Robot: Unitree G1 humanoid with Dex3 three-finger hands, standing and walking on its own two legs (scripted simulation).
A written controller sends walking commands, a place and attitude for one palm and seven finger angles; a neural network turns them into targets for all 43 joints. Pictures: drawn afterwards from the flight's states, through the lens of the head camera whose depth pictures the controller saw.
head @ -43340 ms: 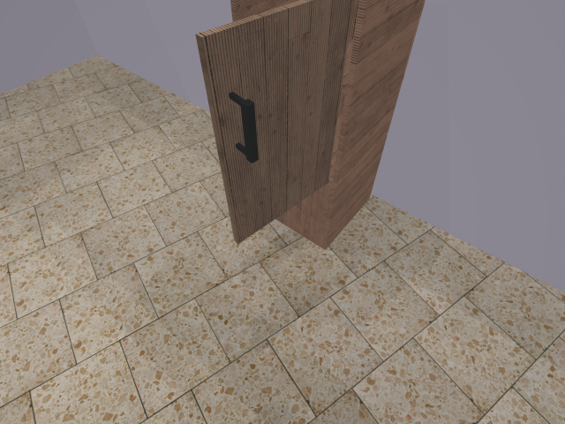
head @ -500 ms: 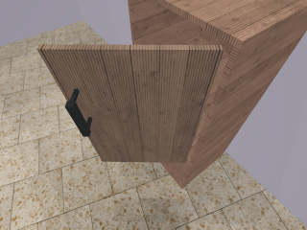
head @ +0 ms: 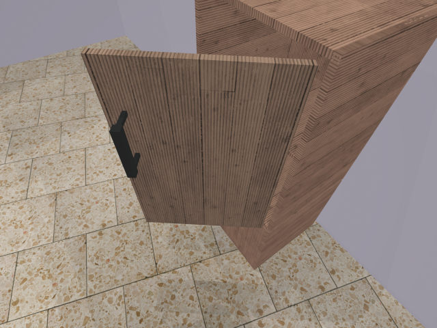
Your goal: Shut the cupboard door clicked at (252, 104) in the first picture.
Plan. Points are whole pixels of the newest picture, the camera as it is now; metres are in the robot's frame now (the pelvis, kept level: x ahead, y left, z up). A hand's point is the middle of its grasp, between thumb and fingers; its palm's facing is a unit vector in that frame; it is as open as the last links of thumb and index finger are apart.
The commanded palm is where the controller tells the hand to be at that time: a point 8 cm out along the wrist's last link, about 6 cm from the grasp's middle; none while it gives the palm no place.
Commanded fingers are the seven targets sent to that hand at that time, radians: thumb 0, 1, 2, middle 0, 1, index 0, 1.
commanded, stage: come to a stop and stand still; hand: left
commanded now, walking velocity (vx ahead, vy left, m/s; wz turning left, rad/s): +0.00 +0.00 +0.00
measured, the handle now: (128, 146) +0.44 +0.23 +0.06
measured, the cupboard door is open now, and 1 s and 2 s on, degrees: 52 52 52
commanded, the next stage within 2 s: look again from close up in 0.56 s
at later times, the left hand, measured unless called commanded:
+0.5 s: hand out of the picture +0.01 +0.20 -0.17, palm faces +0.02 -0.98 -0.19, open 7.3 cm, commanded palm none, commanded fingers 0.00 0.90 0.90 -0.20 -0.30 -0.20 -0.30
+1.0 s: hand out of the picture +0.02 +0.20 -0.17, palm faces +0.00 -0.98 -0.22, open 7.3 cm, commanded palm none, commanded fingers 0.00 0.90 0.90 -0.20 -0.30 -0.20 -0.30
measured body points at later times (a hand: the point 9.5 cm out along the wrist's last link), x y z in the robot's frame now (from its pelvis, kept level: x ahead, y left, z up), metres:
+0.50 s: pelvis +0.01 +0.04 +0.01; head +0.04 +0.03 +0.46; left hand +0.01 +0.26 -0.15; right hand -0.01 -0.16 -0.16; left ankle -0.04 +0.13 -0.74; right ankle +0.01 -0.09 -0.74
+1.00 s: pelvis +0.01 +0.03 +0.00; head +0.02 +0.01 +0.45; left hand +0.02 +0.25 -0.15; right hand +0.02 -0.19 -0.16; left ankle -0.04 +0.13 -0.74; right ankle +0.01 -0.09 -0.74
